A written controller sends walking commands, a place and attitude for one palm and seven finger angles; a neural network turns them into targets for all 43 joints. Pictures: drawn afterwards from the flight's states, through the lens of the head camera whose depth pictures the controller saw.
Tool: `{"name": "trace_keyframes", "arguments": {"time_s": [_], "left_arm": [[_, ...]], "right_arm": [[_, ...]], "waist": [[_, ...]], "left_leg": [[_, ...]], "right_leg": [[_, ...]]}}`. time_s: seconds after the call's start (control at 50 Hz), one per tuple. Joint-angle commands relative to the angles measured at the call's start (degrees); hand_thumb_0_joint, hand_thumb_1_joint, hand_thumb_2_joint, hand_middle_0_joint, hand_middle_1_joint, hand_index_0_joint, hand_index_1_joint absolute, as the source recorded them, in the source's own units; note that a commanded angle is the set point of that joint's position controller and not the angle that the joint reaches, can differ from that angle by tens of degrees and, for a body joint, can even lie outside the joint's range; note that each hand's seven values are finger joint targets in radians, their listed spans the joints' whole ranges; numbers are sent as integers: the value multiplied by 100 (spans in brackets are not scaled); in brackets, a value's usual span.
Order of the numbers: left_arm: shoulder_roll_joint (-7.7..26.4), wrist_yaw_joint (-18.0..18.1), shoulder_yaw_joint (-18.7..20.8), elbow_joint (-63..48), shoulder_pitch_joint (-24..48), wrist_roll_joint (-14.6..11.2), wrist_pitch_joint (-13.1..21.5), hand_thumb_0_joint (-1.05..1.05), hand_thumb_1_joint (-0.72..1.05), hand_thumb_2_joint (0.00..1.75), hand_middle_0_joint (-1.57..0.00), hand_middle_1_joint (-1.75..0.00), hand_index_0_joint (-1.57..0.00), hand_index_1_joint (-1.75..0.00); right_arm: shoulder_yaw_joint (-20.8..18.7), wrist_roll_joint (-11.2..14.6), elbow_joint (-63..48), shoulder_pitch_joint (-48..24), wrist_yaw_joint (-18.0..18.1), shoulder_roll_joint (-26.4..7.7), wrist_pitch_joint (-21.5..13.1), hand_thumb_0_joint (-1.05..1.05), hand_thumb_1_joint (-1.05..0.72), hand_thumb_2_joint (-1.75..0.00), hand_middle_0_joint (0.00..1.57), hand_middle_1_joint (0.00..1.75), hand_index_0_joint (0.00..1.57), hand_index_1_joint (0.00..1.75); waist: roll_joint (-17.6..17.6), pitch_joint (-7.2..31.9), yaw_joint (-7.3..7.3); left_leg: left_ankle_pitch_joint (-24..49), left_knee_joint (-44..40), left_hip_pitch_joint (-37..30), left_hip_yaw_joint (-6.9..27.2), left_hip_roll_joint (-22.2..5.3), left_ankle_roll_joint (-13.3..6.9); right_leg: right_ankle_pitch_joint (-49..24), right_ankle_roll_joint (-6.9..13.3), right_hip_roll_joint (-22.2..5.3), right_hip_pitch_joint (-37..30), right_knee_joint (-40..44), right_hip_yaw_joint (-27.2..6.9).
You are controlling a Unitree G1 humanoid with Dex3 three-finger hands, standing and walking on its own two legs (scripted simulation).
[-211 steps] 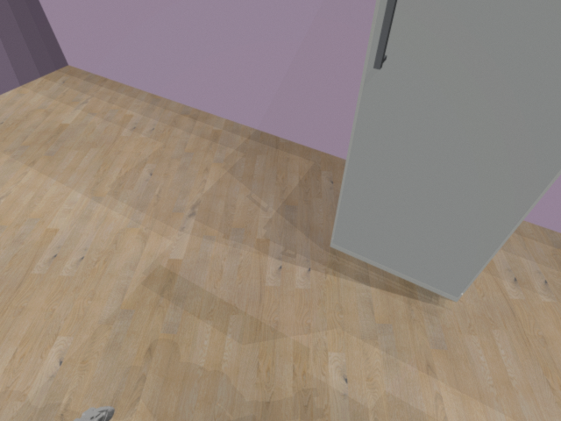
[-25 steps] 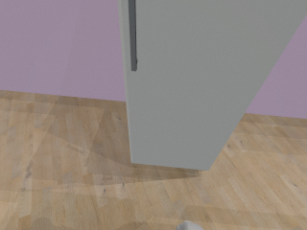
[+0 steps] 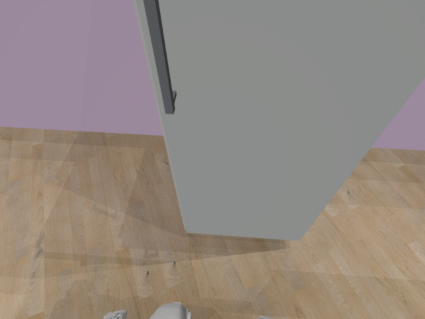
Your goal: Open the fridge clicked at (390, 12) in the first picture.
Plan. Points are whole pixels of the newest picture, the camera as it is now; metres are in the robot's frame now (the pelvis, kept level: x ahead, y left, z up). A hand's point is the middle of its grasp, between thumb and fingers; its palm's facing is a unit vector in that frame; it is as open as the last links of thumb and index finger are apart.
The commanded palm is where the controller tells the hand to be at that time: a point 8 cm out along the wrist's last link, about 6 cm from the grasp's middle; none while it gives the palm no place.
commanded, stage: come to a stop and stand still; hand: left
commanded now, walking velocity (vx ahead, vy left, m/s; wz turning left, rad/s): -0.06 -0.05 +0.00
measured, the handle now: (161, 40) +0.49 +0.12 +0.25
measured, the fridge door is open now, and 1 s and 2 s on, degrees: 0 0 0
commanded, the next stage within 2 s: look again from close up in 1.18 s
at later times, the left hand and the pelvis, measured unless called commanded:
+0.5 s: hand out of the picture -0.06 +0.26 -0.17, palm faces +0.00 -0.98 -0.18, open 7.4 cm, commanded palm none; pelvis -0.04 +0.06 +0.02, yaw -3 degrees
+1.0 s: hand out of the picture -0.11 +0.12 -0.16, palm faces +0.03 -0.99 -0.17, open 7.3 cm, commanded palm none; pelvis -0.09 -0.02 +0.01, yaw -1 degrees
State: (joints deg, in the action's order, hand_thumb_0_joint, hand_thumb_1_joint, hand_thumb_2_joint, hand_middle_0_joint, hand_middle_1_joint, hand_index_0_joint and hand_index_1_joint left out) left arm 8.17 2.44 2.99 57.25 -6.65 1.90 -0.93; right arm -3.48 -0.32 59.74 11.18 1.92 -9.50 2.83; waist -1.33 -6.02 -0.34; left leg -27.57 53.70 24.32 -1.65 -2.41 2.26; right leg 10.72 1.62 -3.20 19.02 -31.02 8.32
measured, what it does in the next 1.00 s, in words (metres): steps on the spot: left foot, then right foot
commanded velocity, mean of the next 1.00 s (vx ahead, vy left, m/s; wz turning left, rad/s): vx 0.03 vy -0.08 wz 0.00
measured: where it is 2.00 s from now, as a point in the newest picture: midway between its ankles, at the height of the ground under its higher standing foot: outside the picture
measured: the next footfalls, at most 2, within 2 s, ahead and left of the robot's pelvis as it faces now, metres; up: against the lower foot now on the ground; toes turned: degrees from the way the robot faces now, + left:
left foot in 0.10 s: +0.06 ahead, +0.13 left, +0.00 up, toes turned +3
right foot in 0.72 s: -0.07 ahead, -0.09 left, +0.00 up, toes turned -6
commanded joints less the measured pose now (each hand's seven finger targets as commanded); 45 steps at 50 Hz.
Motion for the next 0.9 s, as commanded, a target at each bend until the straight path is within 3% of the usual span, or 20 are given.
{"name": "trace_keyframes", "arguments": {"time_s": [0.0,0.06,0.08,0.1,0.12,0.14,0.18,0.22,0.32,0.5,0.56,0.64,0.66,0.68,0.7,0.72,0.74,0.76,0.8,0.88], "left_arm": [[1085,31,271,-324,-231,22,-1,0,90,90,-20,-30,-20,-30],[986,-5,251,-326,-201,-38,-59,0,90,90,-20,-30,-20,-30],[714,-31,194,-392,-356,-87,-102,0,90,90,-20,-30,-20,-30],[399,-48,124,-462,-483,-127,-149,0,90,90,-20,-30,-20,-30],[597,-28,154,-451,-422,-86,-188,0,90,90,-20,-30,-20,-30],[662,-20,198,-323,-487,-34,-272,0,90,90,-20,-30,-20,-30],[738,-106,249,-141,-730,-22,-236,0,90,90,-20,-30,-20,-30],[769,-155,268,52,-1007,-33,-237,0,90,90,-20,-30,-20,-30],[827,-170,308,92,-1200,-8,-296,0,90,90,-20,-30,-20,-30],[577,-221,129,212,-1202,-41,-289,0,90,90,-20,-30,-20,-30],[468,-189,40,289,-1308,-75,-272,0,90,90,-20,-30,-20,-30],[287,-124,3,625,-2069,-122,-183,0,90,90,-20,-30,-20,-30],[358,-97,-3,690,-2213,-103,-133,0,90,90,-20,-30,-20,-30],[500,-50,8,688,-2242,-61,-88,0,90,90,-20,-30,-20,-30],[755,-15,20,626,-2010,-28,-35,0,90,90,-20,-30,-20,-30],[945,9,21,436,-1476,-41,-43,0,90,90,-20,-30,-20,-30],[944,29,1,255,-984,-38,-27,0,90,90,-20,-30,-20,-30],[777,59,-1,219,-735,-67,33,0,90,90,-20,-30,-20,-30],[416,31,-111,296,-744,-112,127,0,90,90,-20,-30,-20,-30],[248,-21,-169,538,-1362,-130,236,0,90,90,-20,-30,-20,-30]], "right_arm": [[-62,-19,-177,793,-55,-106,-60,0,-90,-90,20,30,20,30],[-65,-27,-129,1143,-65,-218,-175,0,-90,-90,20,30,20,30],[-109,-68,-163,1195,-64,-591,-249,0,-90,-90,20,30,20,30],[-170,-130,-383,892,-38,-1058,-282,0,-90,-90,20,30,20,30],[-147,-165,-543,510,-1,-1143,-251,0,-90,-90,20,30,20,30],[-117,-155,-562,205,85,-984,-283,0,-90,-90,20,30,20,30],[-6,-164,-606,-12,136,-857,-314,0,-90,-90,20,30,20,30],[-3,-139,-559,86,157,-855,-329,0,-90,-90,20,30,20,30],[-82,-100,-344,693,205,-862,-331,0,-90,-90,20,30,20,30],[-138,-124,-44,944,115,-898,-282,0,-90,-90,20,30,20,30],[-150,-142,28,863,57,-896,-233,0,-90,-90,20,30,20,30],[-173,-138,154,697,5,-888,-173,0,-90,-90,20,30,20,30],[-153,-105,207,722,-13,-738,-169,0,-90,-90,20,30,20,30],[-107,-57,247,829,-30,-449,-160,0,-90,-90,20,30,20,30],[-21,-5,226,920,-34,-90,-127,0,-90,-90,20,30,20,30],[14,-44,164,789,-60,16,-86,0,-90,-90,20,30,20,30],[-9,-82,177,832,-95,-91,-54,0,-90,-90,20,30,20,30],[-23,-88,236,918,-102,-84,9,0,-90,-90,20,30,20,30],[13,-89,430,1215,-114,-39,-10,0,-90,-90,20,30,20,30],[63,-76,451,1095,-64,73,-122,0,-90,-90,20,30,20,30]], "waist": [[1235,997,-3],[1024,1161,-203],[-226,1131,-212],[-1774,752,-125],[-1375,536,-110],[-1374,373,-11],[-802,179,149],[-560,364,128],[-579,726,-87],[-921,547,-219],[-979,366,-169],[-833,438,161],[-568,361,214],[-31,315,186],[999,96,57],[1432,-318,16],[1282,-274,-106],[1567,-427,-163],[1086,-586,-281],[670,-391,-52]], "left_leg": [[293,-683,-491,-87,14,56],[1675,-2503,-1572,-135,-29,-22],[2061,-3246,-1794,671,-726,-205],[2948,-3962,-1139,2097,-1940,-666],[2655,-4081,-419,2201,-2173,-1054],[2282,-4273,-208,1866,-1877,-809],[1805,-4166,-374,1536,-1505,-711],[1675,-4186,-1014,1242,-1365,-591],[1558,-4274,-1899,1250,-1465,-401],[254,-4692,-1678,1228,-1357,-699],[-165,-4882,-1134,1233,-1271,-747],[-226,-4806,-578,780,-972,-486],[-143,-4519,-353,574,-734,-349],[-7,-4005,-175,280,-455,-165],[209,-3093,-45,-98,-58,-13],[333,-2229,-187,-121,63,-37],[328,-1478,-482,40,56,-93],[499,-1122,-467,154,10,-150],[987,-687,-310,93,-66,-141],[949,-986,-95,-47,-164,-42]], "right_leg": [[-2749,872,-1392,-608,741,-1082],[-1168,383,-1056,-179,192,-913],[200,51,-537,331,-521,-593],[2014,-333,171,823,-1419,-309],[2154,-263,168,503,-2185,-952],[1838,-265,148,519,-2588,-1292],[1251,-286,247,727,-3078,-1326],[824,-397,275,1008,-3306,-1333],[666,-524,266,1148,-3229,-1437],[1336,-411,142,349,-1660,-833],[1656,-270,226,-256,-942,-540],[914,-141,401,-1401,617,-214],[542,-129,319,-1744,1232,-270],[773,-47,-75,-1796,1714,-688],[2169,238,-956,-1138,2379,-1839],[3145,501,-1541,23,3001,-2367],[3220,600,-1581,668,3032,-2332],[3136,455,-1331,940,3005,-2131],[1754,360,-901,610,2639,-1482],[156,416,-789,-392,2081,-1209]]}}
